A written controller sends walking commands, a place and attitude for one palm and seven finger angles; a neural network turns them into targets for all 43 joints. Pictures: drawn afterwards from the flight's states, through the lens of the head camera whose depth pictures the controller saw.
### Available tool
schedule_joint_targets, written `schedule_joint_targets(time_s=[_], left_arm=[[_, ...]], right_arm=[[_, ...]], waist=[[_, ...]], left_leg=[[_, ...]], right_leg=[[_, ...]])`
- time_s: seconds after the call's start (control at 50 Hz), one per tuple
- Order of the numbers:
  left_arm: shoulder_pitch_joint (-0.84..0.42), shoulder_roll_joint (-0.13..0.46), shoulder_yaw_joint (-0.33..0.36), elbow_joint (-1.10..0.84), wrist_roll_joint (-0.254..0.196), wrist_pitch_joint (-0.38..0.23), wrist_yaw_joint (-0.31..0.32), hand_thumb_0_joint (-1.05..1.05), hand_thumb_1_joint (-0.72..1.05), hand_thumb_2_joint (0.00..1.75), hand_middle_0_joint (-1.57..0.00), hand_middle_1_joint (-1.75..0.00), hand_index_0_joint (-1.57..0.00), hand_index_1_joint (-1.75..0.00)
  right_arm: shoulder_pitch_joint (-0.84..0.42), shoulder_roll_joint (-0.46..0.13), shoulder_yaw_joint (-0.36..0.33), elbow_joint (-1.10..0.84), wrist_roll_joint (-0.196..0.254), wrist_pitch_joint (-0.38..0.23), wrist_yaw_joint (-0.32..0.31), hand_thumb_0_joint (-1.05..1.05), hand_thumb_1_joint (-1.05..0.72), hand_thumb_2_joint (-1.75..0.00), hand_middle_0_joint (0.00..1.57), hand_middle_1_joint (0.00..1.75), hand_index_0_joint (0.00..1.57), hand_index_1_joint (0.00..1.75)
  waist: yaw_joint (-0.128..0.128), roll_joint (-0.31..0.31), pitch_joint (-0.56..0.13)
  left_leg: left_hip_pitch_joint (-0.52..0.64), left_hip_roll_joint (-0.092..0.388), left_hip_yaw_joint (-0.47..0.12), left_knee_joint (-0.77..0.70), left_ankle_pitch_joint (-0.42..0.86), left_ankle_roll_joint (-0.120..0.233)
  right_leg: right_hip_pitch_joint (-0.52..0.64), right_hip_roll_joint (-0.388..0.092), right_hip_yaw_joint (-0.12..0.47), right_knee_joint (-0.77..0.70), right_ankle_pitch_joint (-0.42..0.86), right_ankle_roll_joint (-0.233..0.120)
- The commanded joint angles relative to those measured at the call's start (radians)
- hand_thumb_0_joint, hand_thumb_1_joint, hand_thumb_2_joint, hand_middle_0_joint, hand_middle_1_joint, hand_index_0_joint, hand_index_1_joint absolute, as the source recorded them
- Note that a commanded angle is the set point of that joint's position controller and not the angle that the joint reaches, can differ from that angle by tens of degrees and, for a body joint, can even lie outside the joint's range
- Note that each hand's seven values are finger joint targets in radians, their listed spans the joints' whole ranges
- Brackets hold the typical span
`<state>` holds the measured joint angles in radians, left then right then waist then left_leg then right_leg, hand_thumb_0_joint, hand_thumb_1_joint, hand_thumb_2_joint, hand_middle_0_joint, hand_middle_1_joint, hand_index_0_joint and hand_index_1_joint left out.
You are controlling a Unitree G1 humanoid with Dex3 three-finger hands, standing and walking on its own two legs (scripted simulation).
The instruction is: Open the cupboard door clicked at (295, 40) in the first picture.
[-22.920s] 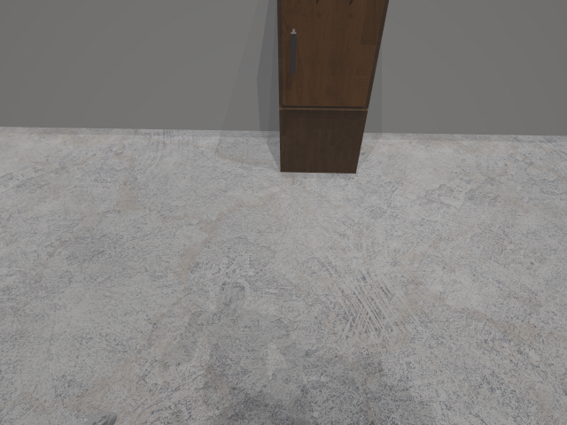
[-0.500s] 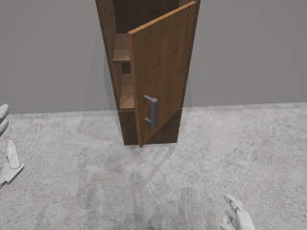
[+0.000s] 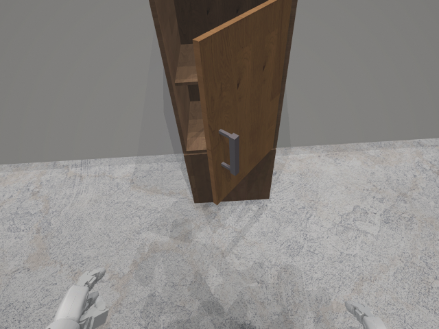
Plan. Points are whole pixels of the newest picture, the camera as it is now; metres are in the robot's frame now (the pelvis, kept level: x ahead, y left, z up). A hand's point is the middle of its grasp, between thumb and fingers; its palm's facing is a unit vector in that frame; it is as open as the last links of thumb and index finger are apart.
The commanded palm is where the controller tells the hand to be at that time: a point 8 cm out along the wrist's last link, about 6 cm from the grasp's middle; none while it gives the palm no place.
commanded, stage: let the arm hang, fingers relaxed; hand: left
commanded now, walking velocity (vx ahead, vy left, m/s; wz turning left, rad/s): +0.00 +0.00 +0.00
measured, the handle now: (229, 152) +0.61 +0.01 -0.09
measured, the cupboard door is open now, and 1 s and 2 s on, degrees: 48 48 48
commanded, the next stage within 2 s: look to check the result in 0.92 s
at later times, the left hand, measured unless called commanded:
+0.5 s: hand out of the picture -0.04 +0.18 -0.16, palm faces +0.03 -0.97 -0.26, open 7.3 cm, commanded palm none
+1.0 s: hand out of the picture +0.01 +0.16 -0.16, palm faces +0.04 -0.98 -0.21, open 7.3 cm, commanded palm none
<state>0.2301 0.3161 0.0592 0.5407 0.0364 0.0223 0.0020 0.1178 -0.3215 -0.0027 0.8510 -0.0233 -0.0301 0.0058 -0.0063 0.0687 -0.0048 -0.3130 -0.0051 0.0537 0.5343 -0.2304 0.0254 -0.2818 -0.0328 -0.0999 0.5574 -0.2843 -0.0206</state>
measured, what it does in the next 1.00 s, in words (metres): stands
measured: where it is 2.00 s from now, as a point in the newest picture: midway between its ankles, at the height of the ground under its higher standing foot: outside the picture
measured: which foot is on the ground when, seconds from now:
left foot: down 0.00-1.00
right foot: down 0.00-1.00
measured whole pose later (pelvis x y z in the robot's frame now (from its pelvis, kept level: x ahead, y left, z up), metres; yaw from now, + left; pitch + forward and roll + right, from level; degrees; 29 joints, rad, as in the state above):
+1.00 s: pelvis +0.01 -0.02 +0.01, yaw +1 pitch -2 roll +0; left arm 0.26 0.14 0.01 1.14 0.01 0.00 0.03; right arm 0.28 -0.14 0.00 1.15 -0.03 0.01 -0.03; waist -0.01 0.02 0.05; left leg -0.20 0.02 0.03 0.41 -0.18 -0.01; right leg -0.16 0.00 -0.12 0.41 -0.23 -0.05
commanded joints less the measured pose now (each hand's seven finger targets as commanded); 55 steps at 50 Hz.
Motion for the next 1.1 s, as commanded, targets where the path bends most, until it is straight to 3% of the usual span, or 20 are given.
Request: schedule_joint_targets(time_s=[0.0,0.04,0.06,0.12,0.14,0.28,0.38,0.5,0.56,0.7,0.74,1.08], left_arm=[[-0.034,0.125,-0.009,0.157,-0.011,-0.031,0.005,0.0,0.9,0.9,-0.2,-0.3,-0.2,-0.3],[-0.027,0.109,-0.026,0.265,-0.017,-0.029,0.008,0.0,0.9,0.9,-0.2,-0.3,-0.2,-0.3],[-0.019,0.112,-0.03,0.306,-0.018,-0.031,0.01,0.0,0.9,0.9,-0.2,-0.3,-0.2,-0.3],[0.004,0.072,-0.037,0.418,-0.025,-0.033,0.012,0.0,0.9,0.9,-0.2,-0.3,-0.2,-0.3],[0.012,0.06,-0.031,0.445,-0.026,-0.034,0.013,0.0,0.9,0.9,-0.2,-0.3,-0.2,-0.3],[0.049,0.024,-0.035,0.558,-0.03,-0.031,0.018,0.0,0.9,0.9,-0.2,-0.3,-0.2,-0.3],[0.072,0.003,-0.033,0.581,-0.03,-0.028,0.025,0.0,0.9,0.9,-0.2,-0.3,-0.2,-0.3],[0.084,-0.028,-0.034,0.586,-0.031,-0.025,0.031,0.0,0.9,0.9,-0.2,-0.3,-0.2,-0.3],[0.086,-0.037,-0.032,0.583,-0.029,-0.025,0.033,0.0,0.9,0.9,-0.2,-0.3,-0.2,-0.3],[0.079,-0.056,-0.027,0.574,-0.028,-0.03,0.033,0.0,0.9,0.9,-0.2,-0.3,-0.2,-0.3],[0.078,-0.061,-0.027,0.577,-0.029,-0.029,0.034,0.0,0.9,0.9,-0.2,-0.3,-0.2,-0.3],[0.095,-0.063,-0.029,0.588,-0.03,-0.037,0.035,0.0,0.9,0.9,-0.2,-0.3,-0.2,-0.3]], right_arm=[[0.001,-0.108,-0.024,-0.011,-0.007,0.013,-0.006,0.0,-0.9,-0.9,0.2,0.3,0.2,0.3],[0.004,-0.083,-0.012,0.037,-0.005,0.022,-0.009,0.0,-0.9,-0.9,0.2,0.3,0.2,0.3],[0.018,-0.078,-0.01,0.056,-0.002,0.026,-0.011,0.0,-0.9,-0.9,0.2,0.3,0.2,0.3],[0.061,-0.03,-0.002,0.128,0.001,0.031,-0.019,0.0,-0.9,-0.9,0.2,0.3,0.2,0.3],[0.076,-0.026,-0.005,0.146,-0.002,0.033,-0.023,0.0,-0.9,-0.9,0.2,0.3,0.2,0.3],[0.171,0.013,-0.01,0.232,0.003,0.042,-0.034,0.0,-0.9,-0.9,0.2,0.3,0.2,0.3],[0.215,0.047,-0.013,0.261,0.001,0.045,-0.035,0.0,-0.9,-0.9,0.2,0.3,0.2,0.3],[0.238,0.084,-0.01,0.275,-0.001,0.045,-0.037,0.0,-0.9,-0.9,0.2,0.3,0.2,0.3],[0.237,0.092,-0.009,0.276,0.0,0.042,-0.038,0.0,-0.9,-0.9,0.2,0.3,0.2,0.3],[0.234,0.113,-0.008,0.279,-0.003,0.035,-0.039,0.0,-0.9,-0.9,0.2,0.3,0.2,0.3],[0.227,0.116,-0.008,0.28,-0.004,0.036,-0.04,0.0,-0.9,-0.9,0.2,0.3,0.2,0.3],[0.222,0.102,-0.008,0.282,0.002,0.032,-0.045,0.0,-0.9,-0.9,0.2,0.3,0.2,0.3]], waist=[[0.0,-0.066,-0.016],[0.005,-0.004,-0.008],[0.005,-0.019,-0.023],[0.0,0.012,-0.013],[-0.001,0.051,-0.01],[-0.006,-0.052,0.054],[-0.004,-0.088,0.072],[-0.002,-0.082,0.09],[0.002,-0.047,0.096],[0.002,-0.07,0.091],[0.003,-0.04,0.108],[-0.001,-0.056,0.069]], left_leg=[[0.057,0.101,-0.141,-0.138,0.158,0.011],[0.069,0.1,-0.137,-0.174,0.111,0.006],[0.081,0.1,-0.136,-0.177,0.095,0.003],[0.111,0.089,-0.11,-0.177,0.075,-0.006],[0.113,0.091,-0.11,-0.18,0.063,-0.005],[0.107,0.097,-0.112,-0.183,0.048,0.003],[0.096,0.09,-0.098,-0.168,0.045,0.003],[0.083,0.093,-0.105,-0.181,0.05,0.005],[0.071,0.099,-0.111,-0.195,0.059,0.004],[0.068,0.096,-0.108,-0.202,0.08,0.001],[0.067,0.095,-0.107,-0.206,0.073,-0.001],[0.127,0.106,-0.1,-0.195,0.146,-0.002]], right_leg=[[0.053,-0.102,0.149,-0.157,0.093,-0.049],[0.07,-0.095,0.155,-0.191,0.047,-0.04],[0.088,-0.094,0.152,-0.21,0.027,-0.036],[0.078,-0.104,0.158,-0.258,-0.002,-0.041],[0.079,-0.103,0.158,-0.266,-0.009,-0.045],[0.053,-0.099,0.125,-0.301,-0.052,-0.048],[0.042,-0.106,0.115,-0.306,-0.09,-0.051],[0.037,-0.097,0.108,-0.283,-0.074,-0.046],[0.049,-0.089,0.101,-0.265,-0.041,-0.04],[0.071,-0.091,0.102,-0.258,-0.002,-0.036],[0.062,-0.092,0.101,-0.261,-0.004,-0.036],[0.094,-0.093,0.098,-0.268,0.08,-0.033]])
